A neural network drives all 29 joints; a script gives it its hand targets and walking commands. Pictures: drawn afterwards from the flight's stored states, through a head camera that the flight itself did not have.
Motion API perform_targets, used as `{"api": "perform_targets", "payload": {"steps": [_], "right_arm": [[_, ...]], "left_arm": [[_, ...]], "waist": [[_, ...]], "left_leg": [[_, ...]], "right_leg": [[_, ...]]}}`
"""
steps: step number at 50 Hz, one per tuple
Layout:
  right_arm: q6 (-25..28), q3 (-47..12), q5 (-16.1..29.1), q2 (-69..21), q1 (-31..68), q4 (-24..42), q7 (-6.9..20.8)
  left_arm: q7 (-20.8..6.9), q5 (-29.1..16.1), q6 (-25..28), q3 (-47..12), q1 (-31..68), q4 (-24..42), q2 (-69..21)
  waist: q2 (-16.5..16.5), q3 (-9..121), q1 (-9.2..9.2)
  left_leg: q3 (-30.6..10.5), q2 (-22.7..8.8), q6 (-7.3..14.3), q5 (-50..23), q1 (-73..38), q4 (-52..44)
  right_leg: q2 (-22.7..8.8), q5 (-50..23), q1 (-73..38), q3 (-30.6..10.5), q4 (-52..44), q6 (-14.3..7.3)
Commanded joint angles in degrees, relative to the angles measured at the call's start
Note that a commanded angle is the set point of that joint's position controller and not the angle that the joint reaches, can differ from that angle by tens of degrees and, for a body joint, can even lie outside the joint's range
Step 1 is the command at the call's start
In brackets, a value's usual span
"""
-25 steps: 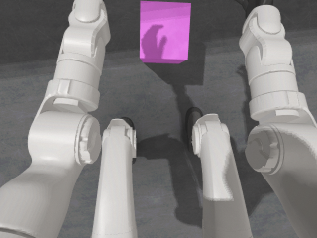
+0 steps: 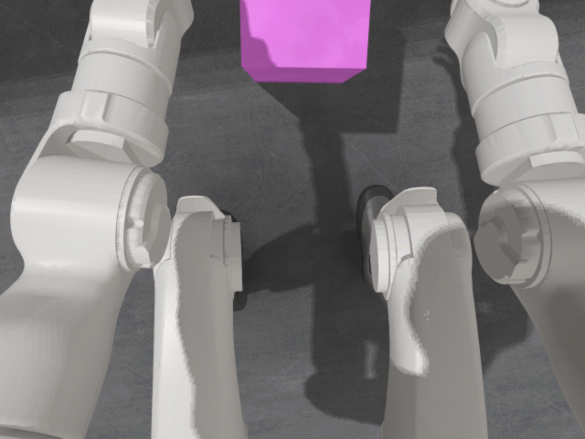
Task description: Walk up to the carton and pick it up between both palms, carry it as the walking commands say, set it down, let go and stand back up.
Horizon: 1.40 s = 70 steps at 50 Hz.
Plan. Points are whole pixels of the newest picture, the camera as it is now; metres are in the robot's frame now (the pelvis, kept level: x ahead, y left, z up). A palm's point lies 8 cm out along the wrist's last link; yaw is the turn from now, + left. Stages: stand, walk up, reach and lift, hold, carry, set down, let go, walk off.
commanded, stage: reach and lift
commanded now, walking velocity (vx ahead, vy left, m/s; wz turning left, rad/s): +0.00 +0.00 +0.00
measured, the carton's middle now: (301, 16) +0.55 -0.01 -0.34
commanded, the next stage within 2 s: none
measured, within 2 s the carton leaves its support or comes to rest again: leaves its support in 1.44 s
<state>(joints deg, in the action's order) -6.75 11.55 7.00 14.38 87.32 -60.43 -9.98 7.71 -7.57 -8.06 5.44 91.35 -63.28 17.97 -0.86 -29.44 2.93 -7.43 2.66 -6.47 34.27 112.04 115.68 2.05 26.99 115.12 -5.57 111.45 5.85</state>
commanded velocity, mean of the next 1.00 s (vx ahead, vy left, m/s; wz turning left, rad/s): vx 0.00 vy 0.00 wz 0.00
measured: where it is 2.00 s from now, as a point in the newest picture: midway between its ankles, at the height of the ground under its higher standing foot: (299, 267)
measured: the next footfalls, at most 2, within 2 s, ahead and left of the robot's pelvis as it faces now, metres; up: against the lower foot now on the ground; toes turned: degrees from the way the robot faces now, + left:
none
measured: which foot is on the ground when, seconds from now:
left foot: down 0.00-1.00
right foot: down 0.00-1.00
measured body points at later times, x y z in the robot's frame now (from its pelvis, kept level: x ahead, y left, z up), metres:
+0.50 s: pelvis +0.01 +0.00 -0.06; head +0.40 +0.02 +0.15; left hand +0.57 +0.13 -0.28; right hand +0.55 -0.16 -0.28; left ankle +0.11 +0.15 -0.40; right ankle +0.15 -0.15 -0.40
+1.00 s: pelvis +0.02 +0.01 -0.07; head +0.40 +0.02 +0.15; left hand +0.57 +0.11 -0.28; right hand +0.57 -0.15 -0.27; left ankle +0.11 +0.15 -0.40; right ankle +0.15 -0.15 -0.40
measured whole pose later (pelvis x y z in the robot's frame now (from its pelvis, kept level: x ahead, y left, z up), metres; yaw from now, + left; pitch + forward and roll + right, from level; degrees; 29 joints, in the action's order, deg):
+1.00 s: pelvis +0.02 +0.01 -0.07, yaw +0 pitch +33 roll -2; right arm -1.0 10.4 8.8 15.5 90.2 -71.4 -4.7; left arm 6.1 -4.7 -2.4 2.7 89.8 -67.8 15.6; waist -1.9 -29.8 2.5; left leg -8.7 5.0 -7.4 37.7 123.8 128.9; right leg 2.3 30.2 126.4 -6.1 123.9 7.6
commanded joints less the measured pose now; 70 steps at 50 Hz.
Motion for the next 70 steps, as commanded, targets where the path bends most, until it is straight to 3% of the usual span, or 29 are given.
{"api": "perform_targets", "payload": {"steps": [1,3,6,8,11,13,16,19,21,23,28,30,33,37,39,41,45,52,53,55,58,61,64,70], "right_arm": [[4.8,2.8,-2.6,4.0,11.0,8.7,0.3],[5.5,3.4,-3.2,5.7,12.2,11.0,-0.4],[6.5,3.1,-3.3,7.7,14.7,14.7,-1.4],[7.7,2.5,-0.7,7.8,15.3,18.1,-1.7],[6.9,-1.1,2.5,2.2,11.1,3.5,0.4],[5.5,-2.1,3.5,-0.6,9.8,-5.0,2.9],[5.7,-2.0,5.0,0.0,11.9,-4.9,4.9],[7.2,-0.6,3.2,5.2,16.0,-1.0,3.7],[7.8,1.3,0.0,10.2,17.6,0.3,2.3],[9.7,2.2,-0.3,11.5,19.4,4.9,1.5],[8.4,2.8,-0.4,5.8,9.7,-7.8,2.6],[7.8,3.5,-1.3,4.8,7.7,-9.8,3.1],[8.5,3.0,-0.8,3.4,8.7,-5.6,3.9],[10.6,-0.6,2.5,3.2,14.8,4.8,3.9],[10.6,-2.2,4.2,2.3,15.4,5.1,4.1],[9.7,-2.8,4.8,1.2,13.7,1.4,4.4],[7.3,-2.2,2.2,-2.3,12.0,-4.9,5.5],[8.2,4.6,-4.9,-3.9,15.8,-1.3,4.7],[8.1,5.3,-6.2,-5.0,16.0,-1.9,4.8],[7.2,3.8,-7.5,-15.5,18.7,-2.9,7.0],[5.5,1.6,-7.9,-30.6,21.9,-1.5,11.4],[3.8,0.4,-8.0,-40.5,23.4,0.5,14.8],[2.3,-0.6,-8.2,-47.6,23.6,2.4,17.0],[0.2,0.0,-9.0,-53.1,17.9,1.1,18.9]], "left_arm": [[0.2,5.4,4.8,3.8,11.8,9.4,4.4],[1.0,5.1,5.5,3.8,13.5,12.0,5.6],[1.5,2.0,5.8,1.1,16.2,14.3,4.9],[1.8,-0.5,6.4,-1.2,18.1,17.0,5.0],[0.8,-2.1,7.0,-5.3,18.8,11.4,1.9],[-0.2,-0.8,6.9,-6.2,18.3,8.8,0.9],[-0.9,0.8,7.4,-5.3,18.7,8.9,2.1],[-0.7,2.1,7.1,-2.1,17.5,4.9,5.5],[-0.7,3.5,6.3,0.1,15.8,0.1,6.3],[-0.6,2.9,7.1,1.2,17.4,2.5,7.9],[-2.0,-1.3,8.3,-5.9,17.7,5.3,1.6],[-2.4,-1.6,8.4,-7.2,16.9,5.9,1.2],[-2.6,-1.2,8.7,-6.5,15.7,6.5,1.1],[-1.3,-0.1,9.2,-4.1,15.4,7.3,1.7],[-0.8,0.5,9.2,-3.5,14.6,6.4,1.1],[-0.7,1.0,9.1,-3.3,13.7,5.5,0.6],[-1.8,3.0,8.1,-3.1,14.3,4.3,-2.5],[-3.7,6.4,6.8,-0.4,19.0,5.9,-7.7],[-4.4,6.7,6.5,-0.3,18.5,4.8,-10.4],[-7.2,6.6,5.7,-2.9,21.3,4.5,-20.8],[-11.2,6.3,5.0,-6.4,25.0,5.8,-34.4],[-13.7,7.2,4.0,-6.2,24.5,6.0,-43.6],[-15.3,7.7,3.5,-5.7,23.6,7.0,-49.7],[-16.4,7.0,3.0,-7.0,22.7,10.4,-54.6]], "waist": [[3.1,97.6,-1.50],[3.3,101.1,-0.73],[3.3,102.0,1.87],[3.5,103.8,2.91],[7.6,89.1,2.11],[9.1,77.1,0.52],[9.0,74.9,-1.26],[6.6,77.1,-1.52],[5.1,74.4,0.24],[4.1,75.8,0.90],[7.7,76.4,5.23],[8.7,74.9,5.88],[8.5,75.1,4.32],[6.0,80.6,0.63],[5.2,81.5,-0.68],[5.5,80.0,-1.37],[6.0,72.0,-0.33],[7.1,69.5,3.40],[7.3,68.8,4.07],[7.2,68.2,4.49],[7.9,68.0,4.07],[7.8,67.7,3.17],[7.3,67.4,3.11],[7.4,66.5,5.44]], "left_leg": [[12.7,2.3,2.0,-22.0,-25.8,-8.5],[12.5,2.6,1.5,-24.1,-27.4,-7.2],[12.2,3.0,1.1,-25.5,-27.2,-5.4],[11.9,2.9,1.1,-27.1,-28.3,-4.7],[11.1,2.0,0.8,-24.5,-25.4,-4.1],[10.3,1.7,1.0,-20.0,-22.0,-4.4],[10.4,1.2,1.4,-17.9,-20.9,-3.4],[10.9,1.2,1.5,-18.0,-18.2,-1.3],[10.7,1.3,1.4,-16.0,-14.9,-0.5],[10.6,1.6,1.2,-17.1,-12.3,-0.5],[10.6,1.8,0.4,-21.1,-14.3,0.0],[10.4,1.9,0.3,-21.6,-15.3,0.0],[10.4,2.2,0.7,-24.0,-15.2,0.7],[10.5,2.3,1.3,-28.4,-15.6,1.7],[10.4,2.3,1.6,-28.7,-16.3,1.5],[10.5,2.3,1.6,-27.7,-16.7,1.3],[10.4,2.7,1.8,-20.8,-14.9,0.0],[10.8,3.9,1.4,-16.6,-12.3,-0.2],[10.8,4.2,1.3,-16.4,-11.8,-0.2],[10.7,4.7,1.6,-16.2,-10.9,0.1],[10.8,5.3,2.0,-17.3,-10.6,0.6],[11.3,6.0,2.3,-18.9,-9.9,1.2],[11.9,6.8,2.8,-20.1,-8.0,2.2],[12.0,7.4,2.9,-21.7,-6.3,2.9]], "right_leg": [[2.9,-24.3,-40.6,12.0,-3.6,-1.6],[3.0,-26.3,-41.8,12.3,-2.2,-1.5],[2.6,-27.6,-42.1,12.7,-0.2,-1.4],[2.3,-29.4,-43.0,12.8,0.9,-1.5],[2.0,-25.3,-32.1,12.2,1.8,-2.2],[1.4,-19.3,-23.3,11.2,2.2,-2.7],[1.1,-16.5,-20.8,10.5,3.5,-2.9],[0.9,-17.6,-24.4,10.7,4.7,-2.0],[0.8,-16.4,-25.0,11.1,4.9,-1.6],[1.2,-19.3,-28.9,11.1,4.6,-1.4],[1.9,-24.7,-28.1,11.3,5.7,-2.6],[1.8,-24.1,-25.1,11.3,5.9,-2.9],[1.8,-25.4,-24.5,11.0,6.6,-2.8],[1.9,-30.6,-29.7,10.8,7.8,-1.9],[2.1,-31.0,-30.1,11.0,8.0,-1.5],[2.2,-29.4,-28.4,10.9,7.9,-1.4],[2.5,-21.4,-22.1,10.9,6.6,-2.0],[3.7,-18.7,-23.7,11.8,6.3,-2.5],[3.8,-18.5,-23.9,12.0,6.2,-2.6],[4.3,-18.4,-23.8,12.0,6.4,-3.0],[5.1,-18.8,-22.5,12.6,7.6,-3.4],[5.6,-19.6,-21.5,13.1,8.5,-3.5],[6.1,-21.0,-20.9,13.3,9.1,-3.3],[7.0,-23.0,-18.5,13.4,9.5,-3.3]]}}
